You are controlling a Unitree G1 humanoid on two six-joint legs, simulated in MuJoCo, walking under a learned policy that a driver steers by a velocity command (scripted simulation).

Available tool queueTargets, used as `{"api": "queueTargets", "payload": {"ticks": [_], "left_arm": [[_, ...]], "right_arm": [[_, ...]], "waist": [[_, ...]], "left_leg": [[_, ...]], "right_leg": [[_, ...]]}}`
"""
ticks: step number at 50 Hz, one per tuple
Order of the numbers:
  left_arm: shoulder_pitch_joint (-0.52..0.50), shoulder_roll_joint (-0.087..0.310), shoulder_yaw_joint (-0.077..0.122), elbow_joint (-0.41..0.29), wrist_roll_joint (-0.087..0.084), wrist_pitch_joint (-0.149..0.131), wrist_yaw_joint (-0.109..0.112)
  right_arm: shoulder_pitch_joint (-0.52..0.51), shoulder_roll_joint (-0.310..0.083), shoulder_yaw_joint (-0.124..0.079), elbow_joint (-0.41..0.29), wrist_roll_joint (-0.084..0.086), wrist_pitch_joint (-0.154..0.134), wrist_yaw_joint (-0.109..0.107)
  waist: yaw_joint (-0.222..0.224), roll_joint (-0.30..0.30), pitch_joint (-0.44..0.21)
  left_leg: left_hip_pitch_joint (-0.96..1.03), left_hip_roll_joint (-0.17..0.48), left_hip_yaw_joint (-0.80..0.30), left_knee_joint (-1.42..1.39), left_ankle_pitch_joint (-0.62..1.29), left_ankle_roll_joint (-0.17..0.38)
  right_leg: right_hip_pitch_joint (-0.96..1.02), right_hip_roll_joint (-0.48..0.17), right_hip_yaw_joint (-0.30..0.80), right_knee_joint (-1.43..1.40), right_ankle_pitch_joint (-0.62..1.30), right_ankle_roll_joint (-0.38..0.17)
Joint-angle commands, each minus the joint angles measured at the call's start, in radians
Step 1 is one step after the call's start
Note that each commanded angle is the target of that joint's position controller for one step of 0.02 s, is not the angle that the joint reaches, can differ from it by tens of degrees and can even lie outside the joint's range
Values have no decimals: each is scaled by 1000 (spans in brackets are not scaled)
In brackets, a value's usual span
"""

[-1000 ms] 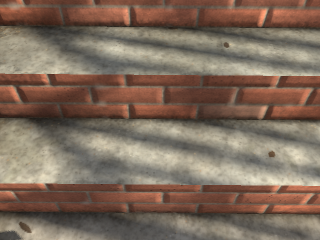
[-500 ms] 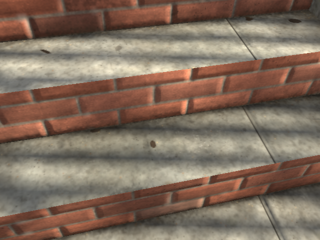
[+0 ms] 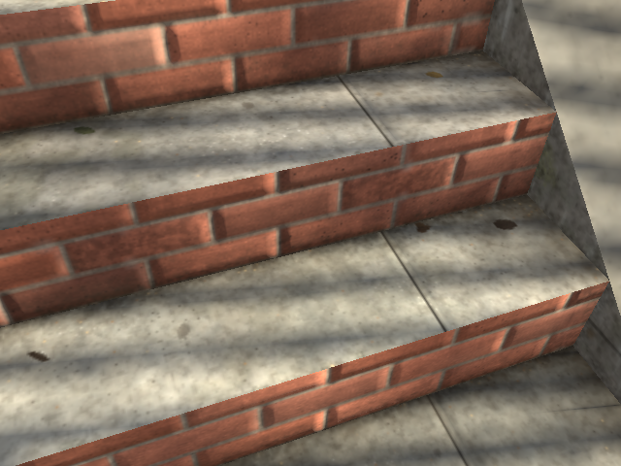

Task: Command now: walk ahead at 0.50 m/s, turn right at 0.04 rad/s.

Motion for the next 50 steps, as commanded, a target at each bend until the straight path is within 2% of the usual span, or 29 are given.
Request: {"api": "queueTargets", "payload": {"ticks": [1, 3, 7, 10, 14, 15, 16, 17, 18, 19, 20, 21, 22, 23, 24, 25, 26, 28, 30, 32, 35, 38, 40, 42, 45, 46, 47, 48, 50], "left_arm": [[-211, -168, -40, -281, -16, -32, 82], [-107, -164, -50, -277, -32, -27, 84], [-165, -74, -41, -320, -32, 10, 100], [-245, -96, -29, -358, -39, 17, 111], [-572, -132, -47, -524, -25, 15, 105], [-735, -116, -94, -574, -18, 93, 72], [-765, -136, -104, -576, 9, 135, 45], [-815, -144, -122, -584, 2, 170, 34], [-690, -160, -122, -510, -30, 171, 2], [-555, -77, -90, -462, -79, 150, 7], [-409, 6, -58, -388, -84, 151, 28], [-273, 39, -56, -311, -81, 134, 66], [-54, 88, -47, -281, -56, 136, 98], [162, 165, -3, -231, 2, 144, 85], [85, 227, 30, -191, 9, 89, 90], [-69, 217, 22, -155, -24, 51, 86], [-173, 97, -4, -107, -53, 38, 64], [-332, -102, -57, -95, -46, 20, 46], [-401, -150, -61, -117, -29, 6, 67], [-369, -76, -40, -143, 7, 0, 71], [-444, 39, -6, -214, 2, 3, 63], [-599, 70, -10, -303, -33, -38, 52], [-558, 84, -10, -286, -51, -53, 58], [-382, 162, 31, -235, -50, -31, 76], [-230, 110, 35, -177, -29, -4, 77], [-208, 45, 21, -176, -41, -2, 73], [-200, -29, 7, -244, -39, -9, 90], [-369, 17, 12, -326, -45, -28, 109], [-528, 52, 27, -406, -52, -19, 117]], "right_arm": [[252, 4, -25, 204, 1, -45, -36], [208, 66, -13, 208, -2, -98, -12], [228, 22, -9, 178, 25, -152, -9], [419, -60, -39, 187, 21, -173, -43], [535, -39, -61, 170, -6, -139, -52], [753, 37, -9, 309, -93, -94, 10], [637, -4, -23, 249, -68, -82, 66], [563, -48, -33, 231, -60, -84, 117], [529, -115, -37, 200, -40, -107, 133], [467, -174, -52, 156, 17, -149, 145], [434, -218, -66, 132, 39, -171, 152], [446, -174, -60, 105, 10, -188, 157], [466, -94, -35, 60, -27, -181, 172], [481, -108, -69, 104, 7, -136, 166], [437, -139, -98, 108, 34, -113, 143], [400, -95, -98, 99, 40, -109, 122], [401, -32, -76, 131, 23, -95, 109], [368, 42, -41, 151, 3, -67, 107], [320, 26, -38, 145, 20, -53, 93], [240, -10, -35, 118, 17, -55, 98], [181, -93, -43, 85, 24, -47, 116], [273, -144, -70, 120, -18, -48, 126], [118, -140, -67, 54, -29, -41, 129], [32, -106, -47, -22, -24, -41, 108], [147, -102, -43, -55, 3, -77, 27], [143, -121, -54, -64, 2, -100, 14], [74, -186, -65, -94, 13, -117, 0], [78, -215, -78, -93, 32, -111, -4], [176, -223, -88, -81, -3, -93, 21]], "waist": [[42, 65, 207], [103, 101, 223], [117, -8, 260], [47, 128, 189], [-67, 151, 239], [-100, 189, -124], [-39, 167, -32], [-7, 188, 4], [54, 306, -80], [145, 285, -103], [186, 284, -202], [171, 149, -319], [226, -100, -542], [289, -244, -555], [247, -107, -319], [140, -115, -141], [80, 28, -58], [-19, 129, -11], [-52, 134, -7], [-43, 119, -30], [-40, 39, -23], [-106, 100, 38], [-42, 30, 62], [59, -27, 96], [38, 17, 69], [47, 64, 39], [143, 215, -71], [76, 235, -76], [-9, 249, -12]], "left_leg": [[271, 239, -643, -661, -284, 89], [322, 207, -438, -698, -31, 36], [270, 190, -251, -773, 409, 57], [584, 292, -338, -824, 728, 132], [856, 293, -330, -938, 543, 127], [958, 313, -376, -758, 723, 90], [769, 292, -252, -884, 858, 112], [445, 317, -258, -1039, 971, 141], [379, 340, -220, -1025, 1426, 187], [475, 296, -157, -899, 1843, 124], [563, 307, -155, -808, 1991, 86], [368, 294, -217, -591, 1888, 3], [104, 177, -261, -328, 1300, -20], [91, 3, -312, 368, 413, -72], [-80, 9, -458, 718, 506, -58], [-203, 25, -444, 823, 491, -49], [-276, 34, -394, 882, 471, -12], [-251, 95, -391, 806, 414, 53], [-227, 114, -370, 683, 417, 41], [-208, 109, -305, 668, 447, -8], [-97, 96, -191, 747, 369, -63], [160, 153, -162, 415, 439, -106], [203, 179, -133, 16, 249, -160], [81, 159, -131, -286, 20, -177], [188, 125, -131, -592, 345, -99], [284, 104, -161, -675, 495, -31], [417, 181, -292, -617, 883, 127], [486, 254, -463, -646, 804, 248], [608, 272, -548, -683, 655, 251]], "right_leg": [[-539, 33, 61, 691, -98, 6], [-611, 14, 56, 696, -137, 10], [-539, -61, -95, 428, -109, 83], [-699, -98, -135, 570, -242, 101], [-970, -163, -175, 494, -504, 84], [-1075, -140, -65, 399, -485, -7], [-845, -149, -189, 120, -596, -37], [-541, -100, -226, -7, -747, -26], [-242, -56, -312, 100, -428, 27], [-103, -5, -316, -76, -287, 40], [66, 54, -295, -254, -263, 33], [362, -44, -62, -364, -21, -46], [724, -243, 353, -576, 279, -214], [594, -474, 755, -914, 199, -338], [417, -446, 751, -984, -191, -237], [274, -400, 560, -954, -381, -140], [205, -366, 389, -918, -381, -110], [80, -302, 155, -934, -295, -46], [24, -254, -29, -980, -197, 8], [39, -227, -171, -1003, -104, 0], [1, -226, -284, -1110, -100, -21], [-43, -214, -361, -1147, -177, 36], [139, -252, -341, -1124, -205, 42], [441, -356, -226, -1076, -252, -38], [567, -506, -121, -1001, -77, -73], [549, -442, -176, -908, -131, 4], [461, -245, -332, -767, -287, 112], [277, -114, -376, -712, -351, 169], [-2, -71, -316, -558, -420, 191]]}}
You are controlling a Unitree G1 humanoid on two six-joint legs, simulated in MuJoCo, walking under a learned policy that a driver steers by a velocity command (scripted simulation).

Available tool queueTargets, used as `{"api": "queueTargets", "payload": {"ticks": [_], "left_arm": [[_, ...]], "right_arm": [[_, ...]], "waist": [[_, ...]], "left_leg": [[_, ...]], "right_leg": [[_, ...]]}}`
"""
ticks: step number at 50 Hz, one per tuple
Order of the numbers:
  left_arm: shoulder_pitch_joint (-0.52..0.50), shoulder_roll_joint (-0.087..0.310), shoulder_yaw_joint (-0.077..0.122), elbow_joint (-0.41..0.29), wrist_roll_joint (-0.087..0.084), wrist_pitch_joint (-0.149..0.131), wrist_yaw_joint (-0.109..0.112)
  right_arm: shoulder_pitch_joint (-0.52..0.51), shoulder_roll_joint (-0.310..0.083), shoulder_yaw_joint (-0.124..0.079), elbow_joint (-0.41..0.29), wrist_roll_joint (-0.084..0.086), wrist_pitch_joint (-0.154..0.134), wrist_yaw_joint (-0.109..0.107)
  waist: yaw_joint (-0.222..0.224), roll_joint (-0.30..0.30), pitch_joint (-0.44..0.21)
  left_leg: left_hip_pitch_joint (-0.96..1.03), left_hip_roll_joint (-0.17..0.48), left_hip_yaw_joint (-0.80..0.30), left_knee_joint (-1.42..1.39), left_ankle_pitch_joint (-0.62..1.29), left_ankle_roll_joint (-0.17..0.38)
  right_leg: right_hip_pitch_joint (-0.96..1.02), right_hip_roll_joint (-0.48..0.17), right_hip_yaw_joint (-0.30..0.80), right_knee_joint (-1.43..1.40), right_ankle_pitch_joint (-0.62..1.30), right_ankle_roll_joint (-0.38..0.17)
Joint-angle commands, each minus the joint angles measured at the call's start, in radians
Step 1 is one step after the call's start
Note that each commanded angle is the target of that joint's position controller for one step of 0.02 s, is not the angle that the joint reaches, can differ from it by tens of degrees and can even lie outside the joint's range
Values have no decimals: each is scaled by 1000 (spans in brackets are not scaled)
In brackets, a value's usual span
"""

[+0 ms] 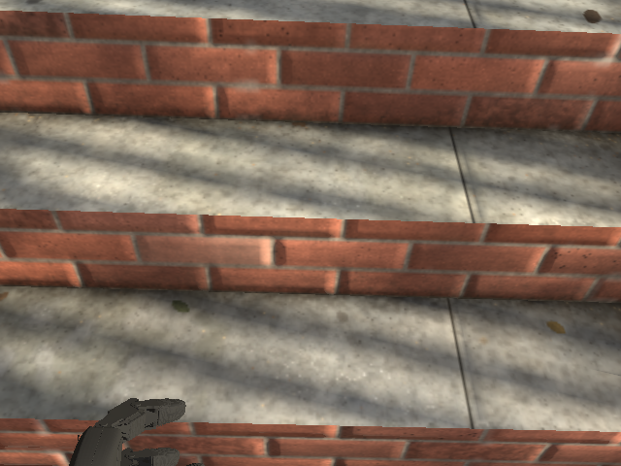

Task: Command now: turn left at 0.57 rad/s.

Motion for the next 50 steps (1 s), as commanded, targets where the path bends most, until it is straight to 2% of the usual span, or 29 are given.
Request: {"api": "queueTargets", "payload": {"ticks": [1, 3, 5, 6, 8, 10, 11, 12, 13, 14, 15, 16, 17, 18, 19, 20, 21, 22, 24, 26, 31, 39, 41, 43, 45, 46, 47, 48, 50], "left_arm": [[-167, 89, 31, -160, 2, -5, 18], [-138, 76, 20, -156, 15, 9, 10], [-62, 97, 24, -154, 12, 31, 9], [-16, 91, 17, -164, 16, 31, 11], [43, 110, 20, -172, 33, 27, 25], [30, 89, 7, -191, 45, 29, 18], [96, 64, 3, -166, 38, 31, 15], [155, 53, 4, -137, 34, 38, -8], [181, 39, 4, -120, 8, 43, -36], [267, 50, 10, -87, -3, 32, -37], [314, 57, 17, -62, -13, 27, -27], [293, 89, 28, -64, 1, 20, -17], [254, 255, 62, -97, 13, 8, -6], [190, 313, 92, -136, 50, 15, -5], [186, 282, 83, -124, 42, 14, -1], [135, 186, 40, -121, 36, 16, -25], [98, 44, -12, -131, 47, 52, -44], [127, 14, -29, -110, 37, 70, -51], [271, 41, -26, -44, 25, 67, -45], [379, 61, -28, 16, 34, 47, -50], [467, 32, -55, 134, 63, 11, -74], [693, -84, -96, 394, 157, -7, -70], [710, -96, -100, 438, 166, -12, -69], [777, -76, -99, 471, 154, -10, -75], [736, -76, -109, 455, 125, 5, -100], [658, -19, -98, 442, 78, -8, -113], [693, 55, -91, 467, 59, -23, -127], [680, 153, -63, 445, 57, -39, -121], [644, 249, -21, 411, 65, -49, -127]], "right_arm": [[83, -214, -57, -73, -16, -2, 2], [93, -224, -71, -71, -6, -4, 1], [-1, -141, -41, -111, -29, 39, -6], [-54, -109, -22, -146, -24, 50, -2], [-99, -75, -1, -215, -1, 38, -5], [-100, -124, -12, -254, 10, 25, -32], [-159, -161, -24, -279, -9, 12, -37], [-242, -184, -26, -312, -2, 2, -35], [-241, -200, -34, -304, -6, 14, -32], [-216, -188, -38, -298, -24, 30, -20], [-199, -170, -37, -281, 1, 46, 0], [-65, -121, -33, -236, 6, 52, 15], [76, -30, -22, -255, 2, 53, 18], [66, -72, -24, -249, -7, 36, 14], [22, -109, -31, -227, -1, 26, 3], [-15, -129, -37, -210, 19, 26, -17], [-76, -148, -41, -210, 45, 39, -39], [-96, -133, -32, -213, 27, 41, -36], [-122, -83, -20, -196, 17, 34, -21], [-126, -79, -18, -154, 21, 30, -15], [-146, -55, 12, -97, -13, 57, 18], [-352, 69, 98, -157, 12, 85, 46], [-405, 93, 114, -190, 24, 111, 54], [-523, 74, 118, -235, 5, 140, 67], [-687, 64, 124, -301, -21, 183, 88], [-671, 81, 132, -296, -18, 196, 106], [-617, 93, 137, -290, -13, 217, 125], [-505, 72, 126, -272, 8, 205, 132], [-271, -34, 86, -176, 25, 165, 110]], "waist": [[-46, 201, -114], [-61, 144, -144], [-18, 12, -152], [15, 5, -136], [41, -17, -141], [26, 42, -163], [60, 84, -161], [92, 85, -127], [86, 80, -103], [91, 96, -124], [112, 72, -91], [69, 27, -116], [-41, -210, -188], [12, -240, -189], [26, -93, -161], [9, -54, -63], [39, -39, -54], [50, -36, -35], [97, -35, -1], [129, -64, -1], [123, -138, -6], [141, -50, 82], [114, -75, 101], [134, -57, 102], [108, -73, 53], [39, -141, 58], [-10, -194, 3], [-61, -260, -13], [-128, -290, -123]], "left_leg": [[369, 242, -464, -231, 545, 332], [385, 293, -513, -216, 776, 358], [279, 251, -510, -187, 508, 340], [215, 236, -494, -191, 433, 335], [197, 220, -456, -183, 413, 306], [159, 166, -407, -206, 410, 256], [41, 145, -359, -199, 426, 203], [-104, 90, -259, -213, 441, 171], [-136, 64, -272, -204, 350, 166], [-179, 93, -362, -202, 286, 183], [-111, 99, -391, -168, 172, 190], [-78, 53, -368, -43, 57, 153], [-258, -118, -220, 273, -159, -9], [-504, -170, -234, 694, -374, -124], [-593, -152, -253, 1024, -264, -142], [-637, -137, -270, 1150, -103, -111], [-679, -152, -265, 1189, 39, -75], [-709, -128, -261, 1186, 118, -42], [-819, -106, -214, 1079, 111, -23], [-905, -99, -208, 1097, 167, -9], [-1051, -45, -140, 1303, 295, 80], [-1424, 83, -79, 1471, 216, 273], [-1421, 126, -14, 1477, 186, 304], [-1395, 173, 94, 1292, 186, 299], [-936, 180, 218, 1054, 187, 277], [-749, 133, 244, 973, 10, 248], [-647, 76, 292, 970, 17, 237], [-567, 9, 279, 876, -46, 214], [-255, -113, 290, 469, -69, 181]], "right_leg": [[-329, 72, 144, 292, -182, 35], [-463, 90, 320, 746, -318, 37], [-561, 123, 424, 990, -146, 6], [-569, 124, 431, 1013, -117, 0], [-569, 95, 428, 852, -156, 42], [-480, 107, 364, 601, -265, 100], [-289, 85, 360, 494, -151, 99], [-95, 100, 263, 322, -136, 109], [-14, 123, 230, 95, -9, 107], [144, 123, 279, 40, 280, 104], [143, 117, 284, -157, 257, 94], [190, 87, 298, -207, 225, 51], [326, -151, 654, -189, 749, -248], [381, -357, 962, -239, 905, -480], [305, -354, 978, -271, 660, -461], [190, -274, 822, -270, 401, -355], [104, -192, 689, -296, 141, -295], [81, -168, 651, -343, -124, -271], [159, -167, 629, -401, -305, -249], [209, -180, 602, -413, -302, -246], [232, -203, 482, -453, -146, -275], [474, -252, 263, -555, 154, -244], [452, -244, 198, -616, 214, -232], [466, -239, 160, -668, 184, -235], [138, -221, 64, -784, 346, -260], [73, -232, 12, -777, 726, -265], [114, -250, -2, -685, 1220, -300], [246, -266, -11, -575, 1703, -279], [450, -273, 34, -368, 2052, -228]]}}
Over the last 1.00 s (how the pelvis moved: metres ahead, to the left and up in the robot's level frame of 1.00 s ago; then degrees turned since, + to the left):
0.33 -0.07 0.27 21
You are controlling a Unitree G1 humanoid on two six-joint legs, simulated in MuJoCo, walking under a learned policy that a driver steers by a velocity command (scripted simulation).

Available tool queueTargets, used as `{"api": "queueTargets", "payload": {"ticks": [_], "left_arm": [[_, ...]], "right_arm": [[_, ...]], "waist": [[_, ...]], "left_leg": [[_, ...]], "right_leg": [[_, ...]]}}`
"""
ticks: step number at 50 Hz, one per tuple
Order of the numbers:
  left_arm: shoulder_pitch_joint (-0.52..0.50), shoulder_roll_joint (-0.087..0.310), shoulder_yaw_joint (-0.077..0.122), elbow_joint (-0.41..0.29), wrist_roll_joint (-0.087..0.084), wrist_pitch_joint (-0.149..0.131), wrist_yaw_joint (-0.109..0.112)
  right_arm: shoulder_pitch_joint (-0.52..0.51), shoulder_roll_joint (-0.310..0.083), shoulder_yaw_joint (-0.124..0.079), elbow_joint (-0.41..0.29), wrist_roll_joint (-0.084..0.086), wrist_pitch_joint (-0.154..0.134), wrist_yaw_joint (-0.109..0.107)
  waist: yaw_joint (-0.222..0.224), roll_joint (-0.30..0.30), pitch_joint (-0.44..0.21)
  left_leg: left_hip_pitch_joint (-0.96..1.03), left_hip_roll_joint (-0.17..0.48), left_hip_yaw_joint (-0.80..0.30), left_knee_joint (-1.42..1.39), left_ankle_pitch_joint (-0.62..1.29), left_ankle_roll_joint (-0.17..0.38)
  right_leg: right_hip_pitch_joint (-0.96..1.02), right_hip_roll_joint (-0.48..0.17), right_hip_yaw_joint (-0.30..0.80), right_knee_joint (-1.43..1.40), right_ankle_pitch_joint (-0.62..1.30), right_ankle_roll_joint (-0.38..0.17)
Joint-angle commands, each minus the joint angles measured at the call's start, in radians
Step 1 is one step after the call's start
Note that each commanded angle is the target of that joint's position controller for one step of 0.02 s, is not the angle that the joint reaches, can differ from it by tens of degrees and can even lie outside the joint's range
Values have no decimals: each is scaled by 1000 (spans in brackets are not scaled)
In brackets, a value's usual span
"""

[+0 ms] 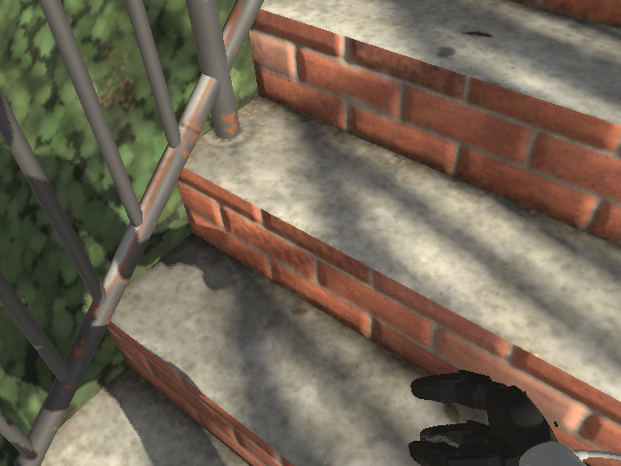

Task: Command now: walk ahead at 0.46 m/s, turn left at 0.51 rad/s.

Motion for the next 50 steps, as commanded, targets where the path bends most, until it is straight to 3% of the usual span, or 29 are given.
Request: {"api": "queueTargets", "payload": {"ticks": [1, 2, 3, 4, 5, 6, 8, 9, 10, 11, 14, 17, 19, 20, 23, 24, 25, 27, 28, 29, 30, 31, 33, 36, 40, 43, 46, 49, 50], "left_arm": [[-40, 350, 86, -61, 31, -29, -24], [14, 245, 57, -106, 75, -21, -70], [-27, 260, 98, -98, -8, 7, -85], [-85, 186, 117, -115, -49, 2, -64], [-138, 144, 115, -114, -49, -8, -47], [-184, 132, 112, -124, -57, -12, -32], [-286, 95, 86, -169, -73, -5, -12], [-382, 21, 55, -351, -71, 5, 109], [-412, 9, 44, -360, -96, 29, 162], [-419, 83, 58, -285, -127, 33, 64], [-417, 105, 54, -319, -104, 13, 13], [-590, 180, 77, -401, -130, 28, 23], [-674, 194, 79, -440, -140, 55, 50], [-702, 210, 78, -453, -114, 90, 57], [-607, 159, 68, -463, -105, 153, 33], [-579, 157, 69, -479, -108, 155, 51], [-623, 212, 73, -496, -124, 142, 88], [-513, 225, 83, -466, -123, 130, 106], [-439, 257, 87, -463, -98, 116, 109], [-323, 293, 99, -459, -47, 107, 117], [-226, 284, 111, -382, -21, 108, 105], [-260, 275, 110, -359, -37, 92, 95], [-360, 219, 94, -332, -79, 55, 91], [-572, 175, 76, -415, -99, 17, 109], [-527, 261, 88, -430, -74, 5, 127], [-430, 254, 87, -432, -74, 4, 120], [-413, 280, 106, -460, -108, -4, 109], [-619, 314, 120, -523, -99, -14, 83], [-567, 247, 113, -495, -101, -1, 74]], "right_arm": [[409, -210, -81, 86, 10, -26, -30], [699, -257, -83, 200, 21, -36, -47], [841, -331, -135, 265, -29, -56, -53], [823, -325, -146, 330, -63, -114, -66], [697, -266, -127, 356, -38, -151, -64], [571, -210, -109, 356, -24, -162, -48], [351, -129, -83, 333, -58, -157, -21], [368, 24, -75, 361, -3, -194, -92], [431, 26, -61, 414, -11, -230, -115], [281, -24, -58, 349, -75, -200, -54], [378, -55, -56, 367, -108, -177, -37], [550, -161, -78, 359, -118, -204, -67], [672, -176, -80, 376, -112, -202, -76], [535, -225, -91, 307, -72, -207, -62], [569, -348, -124, 289, -7, -254, -27], [562, -361, -138, 292, -3, -250, -25], [559, -321, -140, 272, -34, -242, -23], [473, -305, -153, 234, -60, -216, -19], [403, -244, -152, 175, -72, -204, -29], [370, -230, -151, 158, -51, -186, -16], [391, -207, -137, 184, -13, -161, 3], [334, -182, -129, 170, -8, -168, -6], [264, -122, -94, 116, -34, -194, -47], [252, -172, -95, 91, -40, -189, -114], [236, -207, -93, 87, -49, -177, -91], [154, -219, -100, 66, -44, -168, -129], [19, -180, -97, 0, -36, -170, -128], [243, -163, -126, 31, -3, -204, -103], [297, -181, -139, 58, -21, -212, -103]], "waist": [[-298, -159, -151], [-303, 67, -350], [-307, 126, -328], [-239, 137, -91], [-164, 163, 31], [-93, 150, 51], [15, 8, 97], [45, 19, 88], [28, 23, 156], [85, 73, 196], [83, -6, 144], [17, 71, 99], [-18, 146, 84], [22, 144, 62], [37, 271, 49], [24, 279, 45], [-40, 168, -24], [-18, 123, -58], [10, -76, -46], [78, -184, -119], [111, -123, -64], [75, -55, 61], [-9, 68, 63], [-77, 16, 12], [-50, 72, 10], [10, -6, 12], [37, -39, 69], [-127, -25, 125], [-129, 40, 119]], "left_leg": [[995, -122, -205, -371, 261, 51], [1483, 34, -736, -645, 186, 173], [1316, 186, -1051, -977, -1, 119], [1112, 200, -1022, -1023, -134, -30], [928, 176, -894, -963, -234, -64], [822, 168, -838, -938, -193, -67], [651, 220, -671, -960, -7, -63], [698, 174, -497, -968, -57, -117], [676, 177, -437, -1015, 102, -97], [600, 227, -520, -1067, 309, -82], [705, 152, -276, -1070, 414, -111], [791, 44, -42, -1094, 569, -194], [1024, 153, -91, -1100, 995, -145], [1024, 190, -40, -1129, 1236, -121], [1104, 294, -64, -1063, 1846, -3], [1207, 317, -83, -1006, 1875, 31], [1296, 234, -57, -876, 1889, -18], [1169, 227, -115, -815, 1720, -10], [844, 80, -119, -642, 929, -86], [644, -26, -226, -169, 272, -146], [425, -41, -429, 89, 281, -113], [262, -65, -464, 153, 295, -94], [178, -82, -459, 247, 221, -82], [257, -42, -398, 167, 141, -165], [206, -37, -366, 216, 213, -249], [133, -9, -401, 108, 216, -297], [376, -24, -265, -341, -197, -337], [959, -45, -199, -594, 173, -339], [1021, -16, -254, -751, 176, -298]], "right_leg": [[-371, -120, 127, 646, 1608, -152], [-823, 54, 265, 1015, 680, -108], [-880, 210, 446, 1597, 263, -92], [-1053, 263, 656, 1904, 340, -101], [-1137, 249, 661, 2078, 370, -110], [-1199, 262, 669, 2190, 425, -144], [-1255, 177, 579, 2259, 319, -178], [-1179, 189, 480, 2131, 94, -93], [-1245, 229, 442, 2267, -12, -81], [-1348, 199, 534, 2502, 46, -192], [-1478, 247, 488, 2587, 83, -279], [-1368, 206, 308, 2194, 203, -180], [-1476, 199, 312, 2042, 73, -85], [-1336, 180, 226, 1703, -94, -59], [-1040, 265, 110, 1377, -175, -12], [-1046, 326, 96, 1254, -246, -8], [-1084, 350, 176, 1225, -157, -72], [-902, 343, 309, 1050, -42, -111], [-691, 259, 561, 878, 34, -200], [-598, 129, 927, 685, -11, -300], [-542, 114, 1003, 665, -258, -273], [-588, 134, 944, 680, -390, -244], [-624, 163, 853, 716, -181, -251], [-744, 222, 698, 666, -97, -206], [-787, 201, 750, 644, -182, -216], [-687, 148, 893, 679, -234, -238], [-722, 158, 905, 571, -271, -202], [-991, 189, 802, 677, -320, -151], [-955, 250, 764, 825, -396, -135]]}}
Over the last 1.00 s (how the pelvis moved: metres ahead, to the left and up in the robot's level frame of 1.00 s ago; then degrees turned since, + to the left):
0.18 0.07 0.02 33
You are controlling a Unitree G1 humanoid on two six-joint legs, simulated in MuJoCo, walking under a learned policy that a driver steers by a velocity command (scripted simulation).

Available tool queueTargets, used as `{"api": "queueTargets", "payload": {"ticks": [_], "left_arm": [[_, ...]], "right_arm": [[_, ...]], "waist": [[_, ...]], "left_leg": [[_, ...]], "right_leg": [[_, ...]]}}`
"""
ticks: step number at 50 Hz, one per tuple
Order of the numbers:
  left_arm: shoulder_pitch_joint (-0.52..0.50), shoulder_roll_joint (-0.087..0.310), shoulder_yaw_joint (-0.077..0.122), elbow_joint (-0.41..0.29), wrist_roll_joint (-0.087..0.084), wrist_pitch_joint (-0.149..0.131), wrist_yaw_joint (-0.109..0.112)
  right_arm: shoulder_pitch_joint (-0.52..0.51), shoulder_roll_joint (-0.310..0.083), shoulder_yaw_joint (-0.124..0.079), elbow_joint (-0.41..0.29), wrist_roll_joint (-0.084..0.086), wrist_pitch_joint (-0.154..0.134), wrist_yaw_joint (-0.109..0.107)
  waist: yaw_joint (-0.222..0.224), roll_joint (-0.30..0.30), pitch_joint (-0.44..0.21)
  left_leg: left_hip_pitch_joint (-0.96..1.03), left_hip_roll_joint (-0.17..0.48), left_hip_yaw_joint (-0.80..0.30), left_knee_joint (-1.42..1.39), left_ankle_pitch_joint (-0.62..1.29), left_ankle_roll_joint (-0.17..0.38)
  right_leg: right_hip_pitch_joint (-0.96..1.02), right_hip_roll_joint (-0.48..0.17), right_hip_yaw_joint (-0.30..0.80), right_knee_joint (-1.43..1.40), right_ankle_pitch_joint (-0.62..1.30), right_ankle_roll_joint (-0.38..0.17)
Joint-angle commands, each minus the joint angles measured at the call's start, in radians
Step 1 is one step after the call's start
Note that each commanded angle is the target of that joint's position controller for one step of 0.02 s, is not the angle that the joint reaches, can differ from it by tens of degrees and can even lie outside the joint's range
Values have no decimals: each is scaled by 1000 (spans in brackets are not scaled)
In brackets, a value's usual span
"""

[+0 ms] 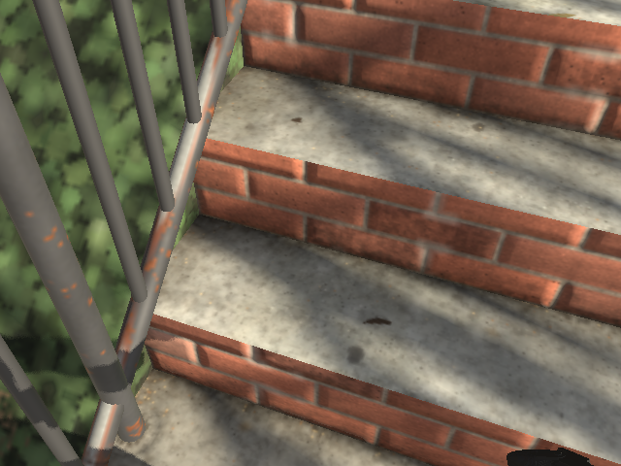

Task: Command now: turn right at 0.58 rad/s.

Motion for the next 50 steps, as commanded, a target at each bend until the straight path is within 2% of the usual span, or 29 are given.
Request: {"api": "queueTargets", "payload": {"ticks": [1, 2, 3, 4, 6, 7, 11, 14, 17, 18, 21, 23, 24, 25, 26, 27, 29, 30, 31, 34, 35, 37, 41, 43, 45, 47, 48, 49, 50], "left_arm": [[3, 5, 18, -59, -10, 4, -29], [126, 92, 50, -27, 22, 24, -13], [108, 144, 65, 7, 30, 45, 4], [102, 179, 73, 25, 37, 70, 17], [-11, 164, 63, -5, 16, 97, 56], [-39, 152, 57, -16, 11, 82, 59], [-110, 145, 49, -23, 9, 41, 48], [-69, 136, 36, -38, 16, 31, 16], [-48, 118, 27, -76, 32, 38, -12], [-42, 118, 32, -89, 29, 49, -30], [-43, 121, 46, -124, 21, 52, -39], [-18, 117, 58, -111, 11, 29, -39], [-2, 137, 70, -128, 37, 14, -17], [-11, 248, 99, -142, 7, 2, 9], [45, 295, 124, -156, -11, -10, 20], [3, 270, 122, -126, 29, -23, 14], [-93, 201, 93, -168, 26, -12, -3], [-128, 169, 76, -181, 18, 0, 0], [-69, 126, 67, -174, 33, 38, 12], [-127, 126, 54, -258, 27, 54, 22], [-135, 143, 51, -286, 26, 36, 21], [-137, 138, 32, -317, 24, 30, 21], [-123, 154, 26, -336, 3, 0, 34], [-101, 173, 35, -323, 4, 0, 33], [-120, 190, 34, -313, 11, 7, 23], [-166, 167, 21, -296, -13, 20, 3], [-112, 148, 19, -250, -18, 27, -7], [-43, 109, 10, -216, -17, 33, -8], [27, 56, -3, -203, -4, 41, -14]], "right_arm": [[145, -167, -65, -25, -10, -49, -3], [153, -257, -85, -58, -19, -29, -6], [76, -240, -80, -62, 3, -34, 1], [-66, -166, -43, -103, 31, -32, 3], [-172, 9, 43, -154, 24, -6, -2], [-176, 30, 41, -175, 32, -9, -8], [-13, -59, -6, -158, 28, -32, -40], [-70, -74, -16, -195, 17, -15, -35], [-41, -113, -40, -189, 26, -16, -27], [-37, -143, -56, -197, 26, -50, -29], [-111, -103, -50, -204, 24, -87, -32], [-58, -86, -49, -176, 26, -55, -30], [-21, -12, -29, -170, 16, -49, -30], [-34, 53, -7, -225, 19, -59, -41], [-128, -21, -14, -285, 32, -74, -60], [-141, -59, -18, -255, 37, -52, -69], [-78, -140, -53, -223, 29, -37, -90], [-51, -141, -55, -222, 22, -33, -88], [-44, -111, -45, -262, 27, -17, -79], [52, -109, -34, -234, 6, -9, -55], [78, -116, -40, -210, 6, -8, -47], [112, -142, -46, -198, -4, -7, -39], [113, -115, -32, -214, 2, 0, -42], [94, -74, -18, -235, -2, 12, -8], [161, -64, -13, -245, -7, 31, 7], [226, -55, -10, -235, 20, 24, 10], [198, -49, -8, -247, 25, 21, 13], [190, -94, -19, -258, 16, 8, 15], [160, -153, -21, -257, 32, -3, 27]], "waist": [[-87, 182, -14], [-90, 267, -162], [-69, 124, -100], [-33, 57, -73], [-19, 8, -63], [-20, 22, -69], [-95, 61, -60], [-66, 71, -71], [-74, 74, -38], [-72, 143, -7], [-52, 106, 32], [-58, 43, 13], [-72, -26, -5], [-98, -197, -50], [20, -253, -49], [18, -210, -38], [-35, -100, 9], [-60, -54, 7], [-47, 11, -32], [-55, -61, -72], [-66, -81, -65], [-61, -60, -80], [-66, -101, -54], [-41, -122, -25], [-59, -197, -74], [-102, -131, -104], [-90, -119, -102], [-54, -51, -112], [36, 126, -142]], "left_leg": [[574, 209, -297, -326, 484, 266], [707, 402, -812, -507, 300, 495], [612, 434, -904, -558, 16, 504], [462, 382, -779, -599, -320, 411], [303, 264, -427, -577, -353, 309], [295, 223, -290, -571, -246, 291], [404, 225, -119, -606, -110, 309], [377, 230, -23, -621, -19, 320], [461, 245, 29, -627, -78, 302], [407, 304, 2, -646, -108, 294], [441, 336, 3, -617, -154, 293], [459, 316, 50, -508, -158, 260], [417, 271, 115, -378, -126, 193], [187, 117, 211, -166, -141, 69], [-76, -8, 103, 36, -270, -4], [-180, -10, -45, 354, -224, -8], [-246, -10, -125, 592, -129, 8], [-248, -5, -122, 650, -96, 23], [-287, -35, -113, 622, -41, 26], [-305, -25, -114, 634, 4, -31], [-255, -20, -115, 720, 33, -49], [-222, -30, -98, 745, 56, -72], [-51, -9, 8, 307, 23, -85], [99, -16, 33, 37, -162, -55], [162, -22, 11, -82, -114, -24], [268, -19, 10, -356, 82, 23], [335, -13, 10, -435, 152, 64], [438, 55, -77, -432, 347, 163], [606, 171, -257, -438, 582, 343]], "right_leg": [[-336, 69, 93, 192, -96, -11], [-500, 67, 141, 513, -140, 91], [-577, 4, 152, 860, 16, 130], [-565, -43, 142, 982, 166, 135], [-556, -66, 62, 925, 302, 143], [-506, -98, 5, 844, 274, 143], [-477, -133, -89, 674, 167, 143], [-359, -157, -179, 598, 175, 132], [-211, -192, -228, 64, 22, 96], [-95, -211, -233, 91, 8, 80], [7, -231, -223, -217, 131, -14], [167, -171, -283, -512, 293, -73], [255, -188, -193, -557, 396, -129], [403, -360, 140, -590, 591, -316], [514, -435, 407, -660, 351, -416], [505, -436, 402, -666, 242, -379], [365, -383, 297, -629, 181, -290], [313, -386, 283, -616, 232, -280], [299, -348, 270, -614, 230, -288], [295, -336, 278, -610, 207, -294], [252, -338, 285, -604, 208, -289], [197, -314, 269, -597, 268, -293], [208, -254, 148, -581, 331, -218], [174, -253, 164, -556, 286, -218], [227, -314, 274, -522, 398, -264], [271, -338, 300, -463, 623, -300], [251, -310, 293, -460, 577, -274], [186, -237, 219, -386, 426, -183], [5, -87, 4, -252, 235, -34]]}}
Over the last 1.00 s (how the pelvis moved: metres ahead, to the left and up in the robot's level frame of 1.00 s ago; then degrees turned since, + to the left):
0.36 0.05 0.32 -20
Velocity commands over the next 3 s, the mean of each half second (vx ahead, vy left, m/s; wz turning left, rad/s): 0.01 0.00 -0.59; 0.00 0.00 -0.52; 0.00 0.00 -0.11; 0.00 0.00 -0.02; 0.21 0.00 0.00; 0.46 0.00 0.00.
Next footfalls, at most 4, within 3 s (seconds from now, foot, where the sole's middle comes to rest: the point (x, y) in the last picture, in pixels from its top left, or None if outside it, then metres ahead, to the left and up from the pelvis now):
0.48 right None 0.07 -0.11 -0.72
0.96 left None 0.15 0.11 -0.72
2.82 left None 0.38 -0.13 -0.52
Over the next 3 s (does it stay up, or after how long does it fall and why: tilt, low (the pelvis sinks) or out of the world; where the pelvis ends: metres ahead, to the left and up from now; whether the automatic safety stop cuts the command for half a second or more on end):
stays up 0.27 -0.14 0.21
